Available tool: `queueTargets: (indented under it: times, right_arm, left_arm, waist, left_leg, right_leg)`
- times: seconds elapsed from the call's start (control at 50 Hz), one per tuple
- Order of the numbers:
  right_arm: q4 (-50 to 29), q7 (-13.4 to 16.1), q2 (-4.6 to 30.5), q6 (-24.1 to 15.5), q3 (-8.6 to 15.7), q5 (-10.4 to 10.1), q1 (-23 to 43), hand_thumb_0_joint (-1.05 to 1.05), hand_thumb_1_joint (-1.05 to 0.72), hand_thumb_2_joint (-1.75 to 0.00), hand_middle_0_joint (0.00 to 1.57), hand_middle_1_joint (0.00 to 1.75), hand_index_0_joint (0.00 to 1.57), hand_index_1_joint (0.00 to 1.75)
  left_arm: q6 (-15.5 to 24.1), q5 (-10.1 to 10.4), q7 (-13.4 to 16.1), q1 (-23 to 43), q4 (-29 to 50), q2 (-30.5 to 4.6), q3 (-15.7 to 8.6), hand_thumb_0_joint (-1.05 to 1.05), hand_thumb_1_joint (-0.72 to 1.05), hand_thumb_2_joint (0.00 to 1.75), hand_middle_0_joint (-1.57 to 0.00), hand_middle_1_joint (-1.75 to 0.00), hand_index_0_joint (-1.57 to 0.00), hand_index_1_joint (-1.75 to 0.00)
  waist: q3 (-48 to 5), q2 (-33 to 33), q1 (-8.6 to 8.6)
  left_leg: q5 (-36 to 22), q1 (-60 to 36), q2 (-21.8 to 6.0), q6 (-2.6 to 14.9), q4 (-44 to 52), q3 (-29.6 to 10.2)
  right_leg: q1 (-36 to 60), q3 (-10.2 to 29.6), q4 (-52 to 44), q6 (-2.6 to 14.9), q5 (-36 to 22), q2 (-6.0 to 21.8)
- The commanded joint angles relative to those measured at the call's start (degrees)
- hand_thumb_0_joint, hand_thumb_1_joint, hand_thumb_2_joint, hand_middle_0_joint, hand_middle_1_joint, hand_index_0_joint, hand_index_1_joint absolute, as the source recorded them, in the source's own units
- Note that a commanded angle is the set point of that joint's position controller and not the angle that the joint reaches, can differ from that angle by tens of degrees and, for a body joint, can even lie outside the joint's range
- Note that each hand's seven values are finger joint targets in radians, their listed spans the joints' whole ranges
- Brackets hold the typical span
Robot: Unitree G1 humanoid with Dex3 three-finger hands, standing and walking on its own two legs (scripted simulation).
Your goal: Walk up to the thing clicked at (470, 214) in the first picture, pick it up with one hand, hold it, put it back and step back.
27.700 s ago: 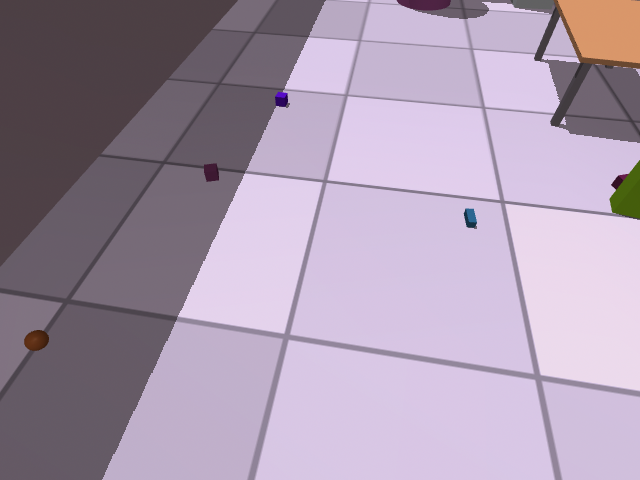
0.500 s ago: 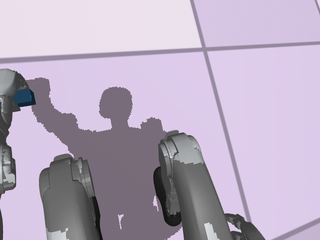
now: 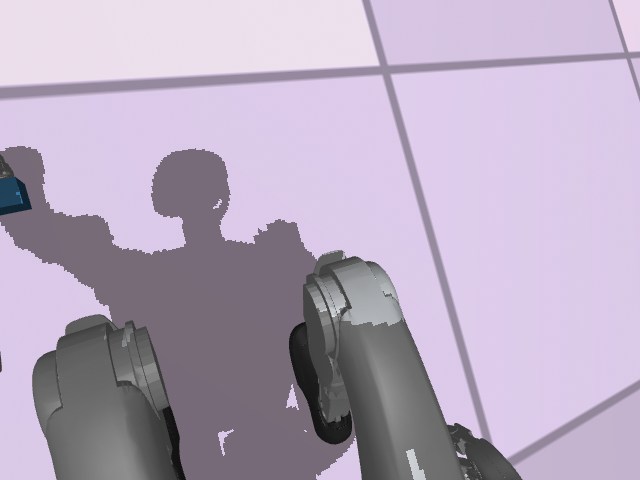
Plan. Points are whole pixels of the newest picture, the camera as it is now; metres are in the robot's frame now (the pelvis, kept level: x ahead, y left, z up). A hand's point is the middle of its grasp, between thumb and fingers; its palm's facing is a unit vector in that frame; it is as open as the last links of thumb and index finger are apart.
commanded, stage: rest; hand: left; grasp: from above
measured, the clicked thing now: out of the picture +0.48 +0.30 -0.25
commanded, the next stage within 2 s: open in 1.20 s
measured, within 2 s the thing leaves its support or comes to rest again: rests again in 0.88 s
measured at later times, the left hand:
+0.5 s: hand out of the picture +0.46 +0.30 -0.24, palm faces -0.46 -0.12 -0.88, open 6.4 cm
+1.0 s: hand out of the picture +0.46 +0.29 -0.25, palm faces -0.45 -0.12 -0.89, open 6.4 cm
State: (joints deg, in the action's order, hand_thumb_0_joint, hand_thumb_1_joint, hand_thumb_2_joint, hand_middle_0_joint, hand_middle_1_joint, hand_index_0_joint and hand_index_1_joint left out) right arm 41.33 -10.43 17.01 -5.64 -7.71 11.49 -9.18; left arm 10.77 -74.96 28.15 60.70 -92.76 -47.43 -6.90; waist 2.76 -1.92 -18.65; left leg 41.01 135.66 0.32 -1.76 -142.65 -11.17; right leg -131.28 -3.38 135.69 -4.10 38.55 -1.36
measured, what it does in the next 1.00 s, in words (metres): stands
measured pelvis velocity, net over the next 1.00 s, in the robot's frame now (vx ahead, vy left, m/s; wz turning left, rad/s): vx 0.00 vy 0.01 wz -0.07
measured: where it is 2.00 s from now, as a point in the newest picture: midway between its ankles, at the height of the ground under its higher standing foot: (249, 437)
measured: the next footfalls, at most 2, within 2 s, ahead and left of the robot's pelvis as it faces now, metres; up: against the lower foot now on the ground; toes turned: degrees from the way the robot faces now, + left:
none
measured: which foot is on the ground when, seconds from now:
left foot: down 0.00-1.00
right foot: down 0.00-1.00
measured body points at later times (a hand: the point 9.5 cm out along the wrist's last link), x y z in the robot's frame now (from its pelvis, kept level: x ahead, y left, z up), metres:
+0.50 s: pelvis +0.00 +0.00 -0.01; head +0.28 +0.10 +0.33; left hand +0.48 +0.30 -0.19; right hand +0.03 -0.27 -0.08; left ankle +0.06 +0.13 -0.28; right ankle +0.10 -0.13 -0.28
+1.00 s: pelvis +0.00 +0.01 -0.01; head +0.28 +0.11 +0.32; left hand +0.48 +0.30 -0.20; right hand +0.02 -0.26 -0.07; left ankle +0.06 +0.13 -0.28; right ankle +0.10 -0.13 -0.28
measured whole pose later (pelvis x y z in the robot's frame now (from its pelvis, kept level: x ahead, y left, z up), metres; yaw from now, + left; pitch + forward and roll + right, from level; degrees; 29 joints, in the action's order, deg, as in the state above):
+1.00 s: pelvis +0.00 +0.01 -0.01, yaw -4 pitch +29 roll -14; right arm 39.4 -14.6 19.5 -11.8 -14.1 15.1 -6.7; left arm 11.8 -76.1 35.3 62.1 -100.9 -56.3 -8.5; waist 8.5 -6.1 -22.3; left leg 42.0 135.1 -0.1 -1.1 -146.8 -14.9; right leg -129.2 -6.4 136.2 -4.4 37.7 -2.9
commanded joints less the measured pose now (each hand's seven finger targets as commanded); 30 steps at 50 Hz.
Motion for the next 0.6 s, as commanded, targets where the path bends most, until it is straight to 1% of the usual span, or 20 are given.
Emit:
queueTargets:
  times: [0.0,0.02,0.04,0.06,0.14,0.16,0.18,0.22,0.28,0.32,0.36,0.38,0.4,0.42,0.44,0.46,0.48,0.54,0.56,0.58]
  right_arm:
    - [0.2,0.6,16.7,-0.3,4.1,0.5,-12.9,0.0,-0.89,-0.89,0.2,0.3,0.2,0.3]
    - [-0.1,0.4,16.6,-0.5,4.0,0.5,-12.5,0.0,-0.9,-0.9,0.2,0.3,0.2,0.3]
    - [-0.4,0.3,17.3,-0.7,4.1,0.7,-12.5,0.0,-0.9,-0.9,0.2,0.3,0.2,0.3]
    - [0.1,0.2,17.1,-0.8,3.7,0.6,-12.5,0.0,-0.9,-0.9,0.2,0.3,0.2,0.3]
    - [-0.4,-0.1,17.8,-1.1,3.4,1.1,-11.9,0.0,-0.9,-0.9,0.2,0.3,0.2,0.3]
    - [-0.7,-0.2,17.9,-1.4,3.1,1.4,-11.9,0.0,-0.9,-0.9,0.2,0.3,0.2,0.3]
    - [-0.5,-0.4,17.5,-1.4,3.1,1.5,-11.6,0.0,-0.89,-0.9,0.2,0.3,0.2,0.3]
    - [-0.4,-0.7,17.4,-1.9,2.8,1.8,-11.5,0.0,-0.9,-0.9,0.2,0.3,0.2,0.3]
    - [0.1,-1.1,18.8,-2.3,2.7,2.0,-12.5,0.0,-0.9,-0.9,0.2,0.3,0.2,0.3]
    - [0.0,-1.2,18.6,-2.6,2.5,2.2,-11.9,0.0,-0.9,-0.9,0.2,0.3,0.2,0.3]
    - [-0.9,-1.4,18.9,-3.0,1.9,2.2,-10.7,0.0,-0.9,-0.9,0.2,0.3,0.2,0.3]
    - [-0.2,-1.5,19.4,-3.1,2.1,2.2,-11.2,0.0,-0.9,-0.9,0.2,0.3,0.2,0.3]
    - [-0.6,-1.5,20.0,-3.3,2.2,2.3,-11.4,0.0,-0.9,-0.9,0.2,0.3,0.2,0.3]
    - [-0.3,-1.5,20.0,-3.1,2.2,2.3,-11.9,0.0,-0.9,-0.9,0.2,0.3,0.2,0.3]
    - [-0.5,-1.7,19.6,-3.1,2.1,2.5,-11.3,0.0,-0.9,-0.9,0.2,0.3,0.2,0.3]
    - [-0.5,-1.7,19.6,-3.0,1.8,2.9,-11.1,0.0,-0.9,-0.9,0.2,0.3,0.2,0.3]
    - [-0.8,-1.9,19.8,-3.2,1.6,2.8,-11.0,0.0,-0.9,-0.9,0.2,0.3,0.2,0.3]
    - [-0.3,-1.9,19.7,-3.1,1.3,2.8,-10.6,0.0,-0.9,-0.9,0.2,0.3,0.2,0.3]
    - [-0.6,-2.0,20.2,-3.3,1.0,3.1,-11.3,0.0,-0.9,-0.9,0.2,0.3,0.2,0.3]
    - [-0.3,-2.1,19.9,-3.4,0.8,3.3,-11.2,0.0,-0.9,-0.9,0.2,0.3,0.2,0.3]
  left_arm:
    - [0.2,0.3,3.8,17.3,6.8,-15.8,-2.4,0.0,0.9,0.1,-1.25,-0.05,-1.27,-0.03]
    - [0.4,0.3,3.8,17.9,6.1,-15.3,-1.7,0.0,0.88,0.09,-1.24,-0.04,-1.26,-0.02]
    - [0.5,0.0,4.0,17.6,6.1,-16.3,-2.8,0.0,0.88,0.11,-1.24,-0.05,-1.26,-0.03]
    - [0.5,0.0,4.0,17.5,5.5,-15.0,-1.7,0.0,0.88,0.11,-1.25,-0.04,-1.26,-0.03]
    - [0.6,0.0,5.1,16.5,4.5,-18.0,-3.5,0.0,0.91,0.09,-1.25,-0.06,-1.28,-0.04]
    - [0.5,-0.3,4.9,16.7,3.6,-15.5,-1.8,0.0,0.93,0.09,-1.26,-0.06,-1.29,-0.04]
    - [0.8,0.0,5.4,16.3,5.4,-17.5,-3.1,0.0,0.94,0.11,-1.27,-0.06,-1.29,-0.04]
    - [0.7,-0.3,5.2,17.3,4.4,-16.2,-1.5,0.0,0.93,0.11,-1.28,-0.06,-1.3,-0.04]
    - [0.4,-0.3,5.7,16.6,3.3,-19.1,-3.8,0.0,0.95,0.11,-1.29,-0.06,-1.31,-0.04]
    - [0.5,-0.1,5.8,16.5,3.7,-18.7,-3.6,0.0,0.94,0.11,-1.29,-0.06,-1.3,-0.04]
    - [0.8,0.5,5.7,17.7,3.7,-16.6,-1.5,0.0,0.95,0.1,-1.28,-0.06,-1.3,-0.04]
    - [0.8,0.4,5.8,16.5,3.1,-19.0,-2.7,0.0,0.95,0.11,-1.28,-0.08,-1.3,-0.06]
    - [1.1,0.4,5.9,16.9,3.2,-19.3,-3.0,0.0,0.96,0.11,-1.29,-0.07,-1.31,-0.05]
    - [1.0,-0.2,6.1,15.1,3.1,-20.7,-4.2,0.0,0.96,0.11,-1.29,-0.07,-1.31,-0.05]
    - [1.1,-0.6,6.0,15.3,2.7,-19.8,-3.3,0.0,0.97,0.1,-1.3,-0.07,-1.32,-0.05]
    - [1.3,-0.4,6.3,16.0,3.2,-20.0,-3.6,0.0,0.98,0.12,-1.3,-0.07,-1.32,-0.05]
    - [1.3,-0.5,6.3,16.7,2.5,-19.7,-3.1,0.0,0.99,0.12,-1.3,-0.09,-1.33,-0.06]
    - [1.6,-0.3,7.2,15.2,2.2,-21.1,-3.7,0.0,0.96,0.15,-1.29,-0.09,-1.31,-0.07]
    - [1.6,-0.8,7.3,16.5,1.3,-21.0,-3.6,0.0,0.97,0.14,-1.29,-0.09,-1.32,-0.07]
    - [1.7,-0.7,7.4,16.5,1.4,-20.8,-3.7,0.0,0.98,0.15,-1.3,-0.09,-1.32,-0.07]
  waist:
    - [-40.7,22.6,-1.71]
    - [-39.3,22.1,-2.24]
    - [-38.8,21.5,-2.59]
    - [-38.5,21.8,-2.43]
    - [-39.0,22.2,-2.14]
    - [-36.7,22.2,-3.23]
    - [-39.0,23.5,-2.36]
    - [-38.4,24.2,-3.71]
    - [-36.2,23.0,-3.95]
    - [-36.7,23.6,-3.85]
    - [-36.2,23.6,-4.7]
    - [-35.9,23.7,-4.39]
    - [-35.0,23.5,-4.68]
    - [-35.9,24.6,-3.52]
    - [-35.3,25.1,-4.03]
    - [-35.8,24.7,-4.15]
    - [-34.3,24.5,-5.21]
    - [-36.1,24.6,-4.21]
    - [-34.1,23.8,-5.43]
    - [-33.8,23.6,-5.33]
  left_leg:
    - [-14.9,-30.3,-0.3,2.73,13.3,7.2]
    - [-13.8,-28.8,-0.4,2.75,13.0,7.2]
    - [-14.4,-29.0,-0.4,2.77,12.7,7.0]
    - [-14.1,-29.3,-0.3,2.61,12.7,6.9]
    - [-13.5,-28.7,-0.5,2.66,12.8,6.5]
    - [-13.5,-28.6,-0.4,2.52,12.4,6.6]
    - [-13.9,-30.2,-0.7,2.49,13.4,6.2]
    - [-14.2,-30.6,-0.8,2.53,12.4,6.2]
    - [-14.6,-29.5,-0.8,2.6,11.4,6.2]
    - [-15.5,-30.9,-1.0,2.39,11.6,5.8]
    - [-15.3,-30.6,-1.0,2.34,11.3,5.7]
    - [-14.3,-30.1,-1.1,2.44,11.3,5.5]
    - [-14.1,-29.8,-1.0,2.29,11.3,5.5]
    - [-15.1,-31.0,-1.0,2.08,12.2,5.2]
    - [-14.9,-31.2,-1.1,2.0,11.6,5.2]
    - [-14.8,-31.5,-1.1,1.98,11.9,5.0]
    - [-14.3,-30.7,-1.2,2.12,11.0,5.0]
    - [-14.3,-30.3,-1.4,2.3,11.7,4.7]
    - [-14.5,-29.2,-1.3,2.34,10.6,4.8]
    - [-13.9,-28.8,-1.3,2.41,10.7,4.7]
  right_leg:
    - [21.9,-8.2,-11.5,5.49,-16.3,-1.4]
    - [21.5,-8.2,-11.5,5.65,-15.4,-1.6]
    - [21.6,-8.5,-11.5,5.61,-15.9,-1.6]
    - [20.7,-8.6,-11.3,5.75,-15.3,-1.6]
    - [22.1,-9.0,-11.2,5.63,-15.1,-1.9]
    - [20.8,-9.2,-11.1,5.72,-14.9,-1.8]
    - [22.0,-9.3,-10.9,5.49,-15.4,-2.0]
    - [22.0,-9.3,-10.7,5.38,-16.4,-2.2]
    - [21.9,-9.5,-10.6,5.38,-16.7,-2.0]
    - [22.2,-9.7,-10.6,5.49,-17.2,-2.2]
    - [21.8,-10.0,-10.7,5.5,-17.0,-2.2]
    - [22.0,-10.1,-10.9,5.46,-16.3,-2.4]
    - [21.4,-10.4,-10.8,5.53,-15.8,-2.2]
    - [22.1,-10.5,-10.5,5.53,-16.2,-2.3]
    - [21.3,-10.5,-10.2,5.62,-16.2,-2.4]
    - [21.6,-10.8,-10.4,5.54,-15.9,-2.4]
    - [21.1,-10.8,-10.2,5.48,-15.9,-2.3]
    - [23.4,-10.6,-10.5,5.32,-16.6,-2.7]
    - [22.2,-10.8,-10.3,5.33,-16.7,-2.5]
    - [22.2,-10.8,-10.3,5.31,-16.2,-2.5]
